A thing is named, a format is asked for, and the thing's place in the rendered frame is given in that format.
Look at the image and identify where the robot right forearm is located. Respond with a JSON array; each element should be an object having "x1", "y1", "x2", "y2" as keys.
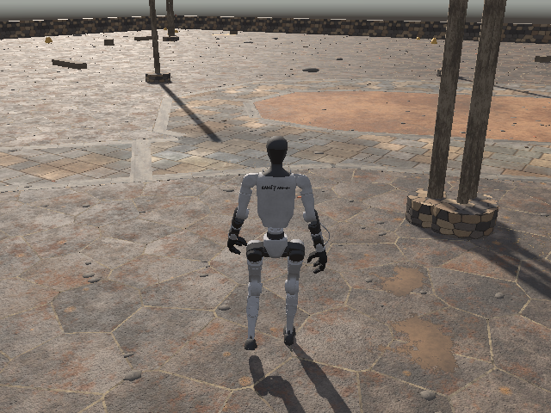
[{"x1": 308, "y1": 209, "x2": 325, "y2": 252}]

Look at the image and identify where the robot left shin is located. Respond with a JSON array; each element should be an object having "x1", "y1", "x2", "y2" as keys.
[{"x1": 246, "y1": 282, "x2": 259, "y2": 340}]

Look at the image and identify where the robot left hand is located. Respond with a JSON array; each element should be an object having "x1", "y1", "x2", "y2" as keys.
[{"x1": 227, "y1": 237, "x2": 247, "y2": 255}]

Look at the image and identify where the left robot upper arm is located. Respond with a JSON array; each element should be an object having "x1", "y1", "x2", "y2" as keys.
[{"x1": 235, "y1": 173, "x2": 258, "y2": 219}]

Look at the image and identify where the right robot thigh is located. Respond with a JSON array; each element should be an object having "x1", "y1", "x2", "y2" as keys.
[{"x1": 285, "y1": 239, "x2": 305, "y2": 295}]

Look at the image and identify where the right robot upper arm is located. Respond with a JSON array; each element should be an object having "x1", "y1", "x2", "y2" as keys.
[{"x1": 294, "y1": 174, "x2": 317, "y2": 223}]

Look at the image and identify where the robot right hand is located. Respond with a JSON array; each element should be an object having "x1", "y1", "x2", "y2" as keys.
[{"x1": 307, "y1": 250, "x2": 327, "y2": 274}]

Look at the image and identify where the robot left forearm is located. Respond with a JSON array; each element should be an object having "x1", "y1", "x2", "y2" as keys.
[{"x1": 228, "y1": 207, "x2": 245, "y2": 240}]

